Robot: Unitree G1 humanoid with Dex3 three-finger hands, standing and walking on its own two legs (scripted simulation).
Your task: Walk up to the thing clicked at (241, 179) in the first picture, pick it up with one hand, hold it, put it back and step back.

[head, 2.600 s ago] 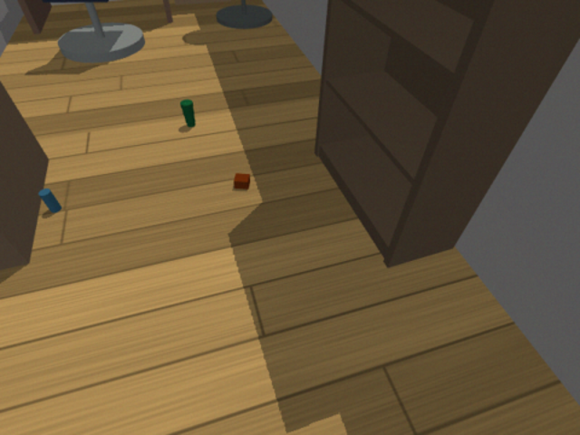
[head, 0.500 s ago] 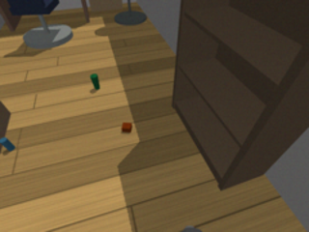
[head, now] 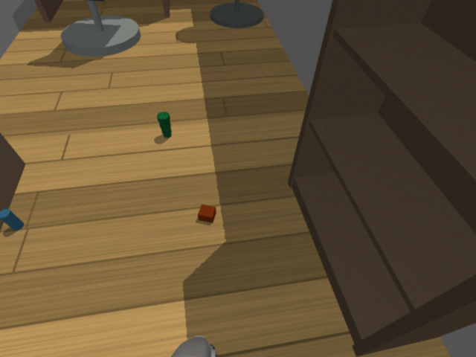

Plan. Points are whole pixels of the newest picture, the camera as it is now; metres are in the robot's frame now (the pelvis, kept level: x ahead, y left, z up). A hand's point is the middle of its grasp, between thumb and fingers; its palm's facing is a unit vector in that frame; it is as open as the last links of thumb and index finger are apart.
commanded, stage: walk up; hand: left
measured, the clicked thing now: (207, 213) +0.84 +0.20 -0.74
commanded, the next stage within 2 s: none
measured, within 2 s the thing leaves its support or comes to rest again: neither
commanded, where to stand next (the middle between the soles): +0.45 +0.01 m, yaw -3 degrees
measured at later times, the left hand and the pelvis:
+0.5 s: hand (103, 296) +0.24 +0.30 -0.13, palm faces -0.11 -0.92 -0.37, open 7.4 cm; pelvis +0.18 +0.02 +0.01, yaw -3 degrees
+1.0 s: hand (137, 228) +0.40 +0.27 -0.12, palm faces -0.06 -0.92 -0.39, open 7.4 cm; pelvis +0.33 +0.00 +0.01, yaw -2 degrees
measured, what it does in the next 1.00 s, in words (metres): walks ahead: left foot, then right foot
